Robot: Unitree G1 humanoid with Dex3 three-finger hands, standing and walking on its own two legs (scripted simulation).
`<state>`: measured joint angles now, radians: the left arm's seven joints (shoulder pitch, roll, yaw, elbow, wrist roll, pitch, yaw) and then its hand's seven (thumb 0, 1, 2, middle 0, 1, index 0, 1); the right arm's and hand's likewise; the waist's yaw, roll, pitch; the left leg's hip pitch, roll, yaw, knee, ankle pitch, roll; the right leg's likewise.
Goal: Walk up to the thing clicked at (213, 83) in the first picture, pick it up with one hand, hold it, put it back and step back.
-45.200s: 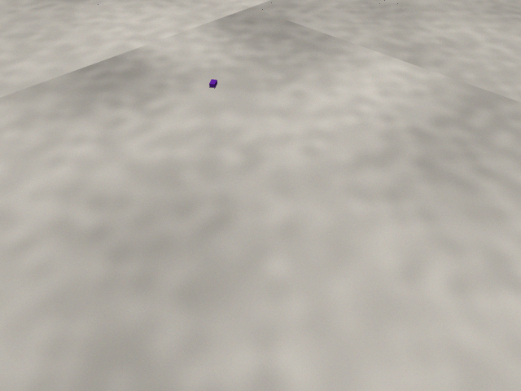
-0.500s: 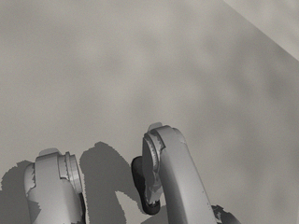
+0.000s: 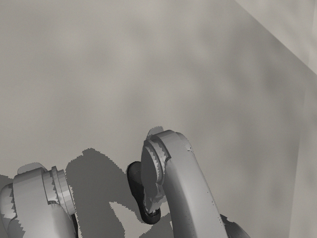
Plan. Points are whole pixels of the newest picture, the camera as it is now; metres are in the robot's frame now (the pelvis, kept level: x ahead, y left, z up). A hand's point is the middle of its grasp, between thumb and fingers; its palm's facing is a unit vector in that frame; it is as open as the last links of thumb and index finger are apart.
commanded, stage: rest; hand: left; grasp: from above
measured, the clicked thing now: out of the picture +0.48 +0.33 -0.26
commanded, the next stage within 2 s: open in 0.80 s
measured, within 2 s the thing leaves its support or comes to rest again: rests again in 0.64 s
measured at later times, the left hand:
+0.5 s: hand out of the picture +0.46 +0.32 -0.24, palm faces -0.50 -0.07 -0.87, open 6.9 cm
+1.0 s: hand out of the picture +0.46 +0.32 -0.26, palm faces -0.49 -0.07 -0.87, open 7.0 cm
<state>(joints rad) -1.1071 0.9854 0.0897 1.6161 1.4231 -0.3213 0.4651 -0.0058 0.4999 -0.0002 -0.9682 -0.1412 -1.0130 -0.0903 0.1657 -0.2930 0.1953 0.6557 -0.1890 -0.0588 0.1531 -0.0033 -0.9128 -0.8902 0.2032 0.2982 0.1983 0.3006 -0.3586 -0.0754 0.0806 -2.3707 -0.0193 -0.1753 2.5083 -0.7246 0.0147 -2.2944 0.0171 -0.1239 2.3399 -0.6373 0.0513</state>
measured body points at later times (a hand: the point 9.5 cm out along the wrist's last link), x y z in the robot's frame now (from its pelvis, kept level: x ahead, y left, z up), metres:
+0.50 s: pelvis +0.00 +0.00 -0.01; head +0.28 +0.12 +0.32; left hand +0.48 +0.32 -0.19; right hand +0.04 -0.27 -0.06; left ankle +0.06 +0.12 -0.28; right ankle +0.11 -0.12 -0.28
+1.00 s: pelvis +0.00 +0.00 -0.01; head +0.28 +0.13 +0.31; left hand +0.49 +0.32 -0.21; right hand +0.05 -0.26 -0.06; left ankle +0.06 +0.12 -0.28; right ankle +0.11 -0.12 -0.28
